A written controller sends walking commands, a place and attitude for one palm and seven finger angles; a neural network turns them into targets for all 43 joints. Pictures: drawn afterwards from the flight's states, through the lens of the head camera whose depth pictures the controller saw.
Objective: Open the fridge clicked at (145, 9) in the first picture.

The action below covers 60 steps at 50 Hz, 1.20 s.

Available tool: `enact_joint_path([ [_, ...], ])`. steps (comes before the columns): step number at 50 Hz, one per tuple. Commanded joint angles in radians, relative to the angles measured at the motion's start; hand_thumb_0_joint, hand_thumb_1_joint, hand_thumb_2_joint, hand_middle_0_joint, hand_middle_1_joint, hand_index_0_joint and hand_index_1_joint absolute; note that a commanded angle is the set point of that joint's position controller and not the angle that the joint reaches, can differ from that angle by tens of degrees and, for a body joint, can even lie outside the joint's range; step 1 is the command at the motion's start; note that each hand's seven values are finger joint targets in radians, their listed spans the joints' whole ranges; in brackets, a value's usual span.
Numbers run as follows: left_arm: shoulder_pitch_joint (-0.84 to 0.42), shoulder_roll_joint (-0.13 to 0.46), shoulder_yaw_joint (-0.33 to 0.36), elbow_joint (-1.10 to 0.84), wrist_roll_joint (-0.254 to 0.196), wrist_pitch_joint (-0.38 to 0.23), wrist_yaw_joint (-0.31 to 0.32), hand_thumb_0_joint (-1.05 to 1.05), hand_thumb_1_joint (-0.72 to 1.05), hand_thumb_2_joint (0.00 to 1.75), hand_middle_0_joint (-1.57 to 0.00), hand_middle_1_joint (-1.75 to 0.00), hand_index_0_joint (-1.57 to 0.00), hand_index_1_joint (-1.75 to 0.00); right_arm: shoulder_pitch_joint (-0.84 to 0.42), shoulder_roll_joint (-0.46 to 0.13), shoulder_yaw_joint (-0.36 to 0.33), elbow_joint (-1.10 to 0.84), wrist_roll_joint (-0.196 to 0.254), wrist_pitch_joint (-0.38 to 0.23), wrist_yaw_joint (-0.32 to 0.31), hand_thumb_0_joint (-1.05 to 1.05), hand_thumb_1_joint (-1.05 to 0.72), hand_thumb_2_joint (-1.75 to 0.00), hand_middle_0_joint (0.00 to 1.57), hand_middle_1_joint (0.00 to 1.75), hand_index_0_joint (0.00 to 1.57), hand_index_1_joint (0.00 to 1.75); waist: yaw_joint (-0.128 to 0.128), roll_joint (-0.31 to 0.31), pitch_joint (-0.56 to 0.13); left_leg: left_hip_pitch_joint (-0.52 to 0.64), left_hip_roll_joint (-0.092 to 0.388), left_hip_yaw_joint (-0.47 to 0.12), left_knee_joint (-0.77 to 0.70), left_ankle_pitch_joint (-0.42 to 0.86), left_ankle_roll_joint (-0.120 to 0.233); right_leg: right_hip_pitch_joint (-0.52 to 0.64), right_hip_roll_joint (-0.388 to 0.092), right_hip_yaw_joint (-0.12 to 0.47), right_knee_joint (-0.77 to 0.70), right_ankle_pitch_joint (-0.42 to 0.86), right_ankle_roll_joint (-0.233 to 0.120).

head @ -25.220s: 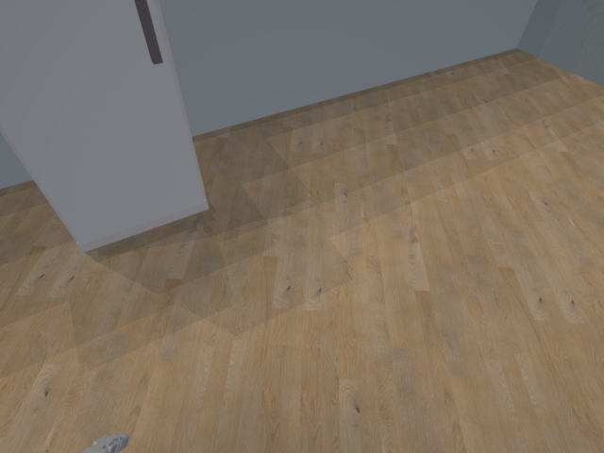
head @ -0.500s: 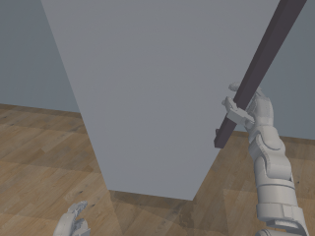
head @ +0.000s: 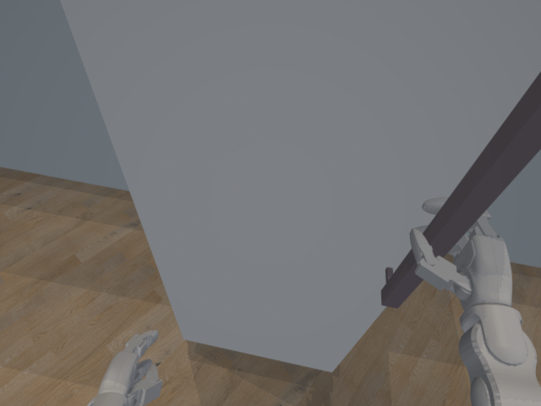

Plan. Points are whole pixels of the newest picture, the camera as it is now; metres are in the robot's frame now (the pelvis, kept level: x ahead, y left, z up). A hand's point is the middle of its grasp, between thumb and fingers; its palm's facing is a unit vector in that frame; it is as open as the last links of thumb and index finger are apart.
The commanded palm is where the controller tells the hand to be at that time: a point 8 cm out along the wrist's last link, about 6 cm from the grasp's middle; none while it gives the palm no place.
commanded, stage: walk backward, drawing the door open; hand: right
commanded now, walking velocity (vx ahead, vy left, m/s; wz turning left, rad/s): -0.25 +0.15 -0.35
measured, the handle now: (458, 194) +0.34 -0.19 +0.20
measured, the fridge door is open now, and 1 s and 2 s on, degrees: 1 1 26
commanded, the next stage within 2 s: none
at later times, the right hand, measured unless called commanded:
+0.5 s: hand (421, 255) +0.30 -0.17 +0.13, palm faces +0.39 +0.88 -0.28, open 7.3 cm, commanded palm +0.24 -0.20 +0.13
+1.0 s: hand (420, 251) +0.30 -0.16 +0.13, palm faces +0.57 +0.76 -0.30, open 7.1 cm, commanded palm +0.24 -0.19 +0.13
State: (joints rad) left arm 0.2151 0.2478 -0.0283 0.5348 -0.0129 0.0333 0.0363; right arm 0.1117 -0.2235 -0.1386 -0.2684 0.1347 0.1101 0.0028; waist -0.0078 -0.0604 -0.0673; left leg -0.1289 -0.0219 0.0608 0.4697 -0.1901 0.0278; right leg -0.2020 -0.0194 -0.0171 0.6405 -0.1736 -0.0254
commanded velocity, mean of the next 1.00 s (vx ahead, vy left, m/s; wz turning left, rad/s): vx -0.30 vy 0.04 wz -0.14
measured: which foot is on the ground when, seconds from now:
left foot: down 0.00-0.10, up 0.12-0.30, down 0.32-0.58, up 0.60-0.84, down 0.86-1.00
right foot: down 0.00-0.30, up 0.32-0.56, down 0.58-0.88, up 0.90-1.00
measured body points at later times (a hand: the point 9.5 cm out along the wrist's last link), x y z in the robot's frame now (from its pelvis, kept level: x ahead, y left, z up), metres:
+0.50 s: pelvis +0.06 +0.04 -0.05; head +0.11 +0.06 +0.40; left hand +0.31 +0.19 -0.14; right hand +0.27 -0.21 +0.15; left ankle +0.23 +0.01 -0.76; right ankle +0.05 -0.11 -0.70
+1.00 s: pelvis +0.02 +0.15 -0.02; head +0.09 +0.15 +0.42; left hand +0.23 +0.37 -0.13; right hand +0.26 -0.20 +0.15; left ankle -0.01 +0.30 -0.76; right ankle +0.04 +0.02 -0.73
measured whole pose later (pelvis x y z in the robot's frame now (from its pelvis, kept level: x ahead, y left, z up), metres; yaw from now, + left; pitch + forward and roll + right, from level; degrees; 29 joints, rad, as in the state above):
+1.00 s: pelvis +0.02 +0.15 -0.02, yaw -10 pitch +1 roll +0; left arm 0.13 0.26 0.01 0.67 -0.01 -0.08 0.08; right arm -0.07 -0.37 -0.38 -0.07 0.07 -0.12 -0.13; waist 0.01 -0.05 0.14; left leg -0.18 0.02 -0.01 0.50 -0.33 -0.02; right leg -0.49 -0.01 0.01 0.82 -0.40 0.04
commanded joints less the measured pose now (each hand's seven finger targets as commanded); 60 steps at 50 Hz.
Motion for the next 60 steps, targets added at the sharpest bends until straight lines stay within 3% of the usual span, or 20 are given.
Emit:
enact_joint_path([
  [1,-0.135,0.077,0.036,-0.172,0.015,-0.065,0.038,0.00,0.90,0.90,-0.20,-0.30,-0.20,-0.30,-0.093,-0.180,-0.104,-0.277,-0.051,-0.218,-0.073,0.00,-0.90,-0.90,0.45,1.40,0.45,1.40,-0.064,0.182,-0.089,0.554,0.162,-0.063,0.236,1.289,0.046,-0.526,0.083,-0.023,-0.033,0.004,0.014],
  [3,-0.088,0.087,0.045,-0.151,0.021,-0.075,0.038,0.00,0.90,0.90,-0.20,-0.30,-0.20,-0.30,-0.133,-0.148,-0.060,-0.376,-0.039,-0.255,-0.074,0.00,-0.90,-0.90,0.45,1.40,0.45,1.40,0.011,0.034,-0.150,0.262,0.052,0.041,0.448,1.141,-0.030,-0.114,0.026,-0.027,-0.374,0.513,0.000],
  [5,-0.088,0.091,0.075,-0.151,0.049,-0.059,-0.002,0.00,0.90,0.90,-0.20,-0.30,-0.20,-0.30,-0.185,-0.063,0.033,-0.505,-0.059,-0.256,-0.081,0.00,-0.90,-0.90,0.45,1.40,0.45,1.40,0.043,-0.388,-0.179,-0.569,-0.142,0.049,0.720,-0.334,-0.050,0.722,-0.200,0.255,-0.244,1.750,-0.081],
  [8,-0.058,0.076,0.084,-0.142,0.052,-0.062,-0.035,0.00,0.90,0.90,-0.20,-0.30,-0.20,-0.30,-0.054,-0.094,-0.029,-0.481,-0.108,-0.261,-0.102,0.00,-0.90,-0.90,0.45,1.40,0.45,1.40,0.053,-0.218,-0.097,-0.818,-0.117,0.056,0.568,-0.364,0.003,0.836,-0.162,0.198,-0.123,1.440,0.008],
  [12,-0.103,0.019,0.055,-0.185,0.012,-0.099,-0.002,0.00,0.90,0.90,-0.20,-0.30,-0.20,-0.30,0.075,-0.112,-0.030,-0.548,-0.072,-0.245,-0.092,0.00,-0.90,-0.90,0.45,1.40,0.45,1.40,0.019,-0.053,-0.120,-0.123,-0.073,0.036,-0.032,0.259,0.009,0.311,-0.086,0.091,-0.007,1.056,0.061],
  [15,-0.185,0.012,0.024,-0.241,0.005,-0.148,0.051,0.00,0.90,0.90,-0.20,-0.30,-0.20,-0.30,0.151,-0.217,-0.116,-0.609,-0.069,-0.262,-0.103,0.00,-0.90,-0.90,0.45,1.40,0.45,1.40,-0.049,0.130,-0.134,0.349,0.225,-0.168,-0.050,0.937,0.085,-0.203,0.056,0.074,0.290,-0.227,0.046],
  [17,-0.158,-0.017,-0.008,-0.244,0.027,-0.178,0.070,0.00,0.90,0.90,-0.20,-0.30,-0.20,-0.30,0.180,-0.187,-0.108,-0.559,-0.072,-0.264,-0.115,0.00,-0.90,-0.90,0.45,1.40,0.45,1.40,-0.071,0.206,-0.101,0.174,0.313,-0.242,-0.038,1.015,0.080,-0.218,0.103,0.108,0.493,-0.495,-0.001],
  [19,-0.088,0.010,0.015,-0.216,0.028,-0.178,0.059,0.00,0.90,0.90,-0.20,-0.30,-0.20,-0.30,0.216,-0.138,-0.079,-0.434,-0.070,-0.272,-0.113,0.00,-0.90,-0.90,0.45,1.40,0.45,1.40,-0.032,0.306,0.051,0.047,0.313,-0.374,-0.037,1.007,0.064,-0.320,0.071,0.083,0.574,-0.483,0.009],
  [21,-0.055,0.055,0.058,-0.145,0.016,-0.124,0.016,0.00,0.90,0.90,-0.20,-0.30,-0.20,-0.30,0.056,-0.115,-0.051,-0.498,-0.111,-0.311,-0.117,0.00,-0.90,-0.90,0.45,1.40,0.45,1.40,0.025,0.322,-0.224,0.017,0.349,-0.394,-0.137,0.595,-0.030,-0.156,0.057,0.124,0.679,-0.379,0.036],
  [24,-0.084,0.033,0.060,-0.103,0.015,-0.054,0.003,0.00,0.90,0.90,-0.20,-0.30,-0.20,-0.30,-0.003,-0.164,-0.096,-0.545,-0.115,-0.310,-0.126,0.00,-0.90,-0.90,0.45,1.40,0.45,1.40,0.049,0.264,-0.285,-0.084,0.182,-0.116,-0.336,0.010,-0.313,0.032,0.097,-0.108,0.380,-0.334,0.042],
  [26,-0.137,0.032,0.063,-0.113,0.015,-0.063,0.015,0.00,0.90,0.90,-0.20,-0.30,-0.20,-0.30,-0.055,-0.152,-0.064,-0.544,-0.110,-0.293,-0.121,0.00,-0.90,-0.90,0.45,1.40,0.45,1.40,0.047,0.278,-0.175,-0.209,0.136,-0.040,-0.395,-0.181,-0.216,0.153,0.116,-0.197,0.105,-0.373,0.026],
  [28,-0.150,0.065,0.051,-0.123,0.033,-0.073,0.031,0.00,0.90,0.90,-0.20,-0.30,-0.20,-0.30,-0.041,-0.126,-0.033,-0.488,-0.096,-0.287,-0.119,0.00,-0.90,-0.90,0.45,1.40,0.45,1.40,0.078,-0.162,-0.094,-0.286,0.048,0.010,0.075,-0.364,-0.160,0.079,-0.048,0.057,-0.346,-0.314,-0.041],
  [29,-0.207,0.076,0.034,-0.184,0.057,-0.086,0.030,0.00,0.90,0.90,-0.20,-0.30,-0.20,-0.30,-0.026,-0.139,-0.058,-0.489,-0.096,-0.305,-0.142,0.00,-0.90,-0.90,0.45,1.40,0.45,1.40,0.029,-0.573,-0.061,-0.197,0.002,-0.048,0.687,-0.405,-0.087,-0.284,-0.388,0.542,-0.510,-0.405,-0.159],
  [30,-0.173,-0.023,0.004,-0.156,0.056,-0.100,0.032,0.00,0.90,0.90,-0.20,-0.30,-0.20,-0.30,-0.073,-0.169,-0.093,-0.463,-0.112,-0.308,-0.156,0.00,-0.90,-0.90,0.45,1.40,0.45,1.40,0.017,-0.308,-0.017,-0.128,0.020,-0.229,0.931,-0.301,-0.041,-0.492,-0.497,0.694,-0.544,-0.324,-0.241],
  [33,-0.183,0.041,0.070,-0.111,0.021,-0.122,0.035,0.00,0.90,0.90,-0.20,-0.30,-0.20,-0.30,-0.135,-0.185,-0.116,-0.398,-0.082,-0.294,-0.147,0.00,-0.90,-0.90,0.45,1.40,0.45,1.40,-0.006,0.028,-0.039,-0.245,-0.031,-0.156,0.774,-0.276,-0.080,-0.184,-0.326,0.341,-0.343,0.060,-0.192],
  [41,-0.092,0.104,0.082,-0.022,0.016,-0.202,0.023,0.00,0.90,0.90,-0.20,-0.30,-0.20,-0.30,-0.261,-0.246,-0.177,-0.272,-0.090,-0.338,-0.139,0.00,-0.90,-0.90,0.45,1.40,0.45,1.40,-0.005,-0.273,-0.231,-0.115,-0.038,0.038,-0.165,-0.018,-0.069,0.294,-0.144,0.136,-0.117,0.617,-0.015],
  [46,-0.150,0.077,0.072,-0.042,-0.005,-0.180,0.055,0.00,0.90,0.90,-0.20,-0.30,-0.20,-0.30,-0.321,-0.474,-0.401,-0.066,-0.098,-0.347,-0.144,0.00,-0.90,-0.90,0.45,1.40,0.45,1.40,-0.037,0.302,-0.247,0.262,0.336,-0.174,0.070,1.257,0.017,-0.354,0.035,0.047,0.351,-0.332,0.053],
  [53,-0.164,0.116,0.074,-0.044,0.004,-0.152,0.097,0.00,0.90,0.90,-0.20,-0.30,-0.20,-0.30,-0.431,-0.453,-0.387,-0.076,-0.065,-0.344,-0.164,0.00,-0.90,-0.90,0.45,1.40,0.45,1.40,-0.006,0.117,-0.270,0.162,0.171,-0.085,0.209,0.932,-0.012,0.041,-0.029,-0.013,-0.189,0.401,0.037],
  [56,-0.097,0.131,0.088,-0.041,-0.008,-0.155,0.044,0.00,0.90,0.90,-0.20,-0.30,-0.20,-0.30,-0.390,-0.347,-0.294,-0.039,-0.073,-0.344,-0.153,0.00,-0.90,-0.90,0.45,1.40,0.45,1.40,0.003,-0.224,-0.311,-0.264,-0.006,-0.078,0.374,-0.385,-0.043,0.461,-0.275,0.172,-0.142,1.374,-0.104],
  [60,-0.080,0.136,0.090,-0.036,-0.002,-0.167,0.032,0.00,0.90,0.90,-0.20,-0.30,-0.20,-0.30,-0.481,-0.449,-0.332,-0.025,-0.100,-0.319,-0.160,0.00,-0.90,-0.90,0.45,1.40,0.45,1.40,0.021,-0.259,-0.253,-0.258,0.009,-0.042,0.394,-0.300,-0.047,0.356,-0.229,0.109,-0.181,1.102,-0.089],
])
